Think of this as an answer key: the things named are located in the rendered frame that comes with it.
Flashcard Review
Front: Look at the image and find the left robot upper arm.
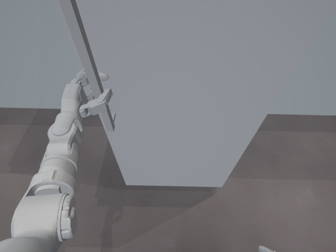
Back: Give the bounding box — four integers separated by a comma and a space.
0, 193, 78, 252

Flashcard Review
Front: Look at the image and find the left robot hand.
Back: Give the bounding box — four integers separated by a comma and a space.
61, 68, 113, 122

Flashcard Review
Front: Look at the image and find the handle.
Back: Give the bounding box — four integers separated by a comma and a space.
58, 0, 116, 132

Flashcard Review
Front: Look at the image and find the left robot forearm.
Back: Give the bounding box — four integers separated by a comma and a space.
11, 112, 83, 238

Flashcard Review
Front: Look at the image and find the fridge door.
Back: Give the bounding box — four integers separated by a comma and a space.
55, 0, 336, 187

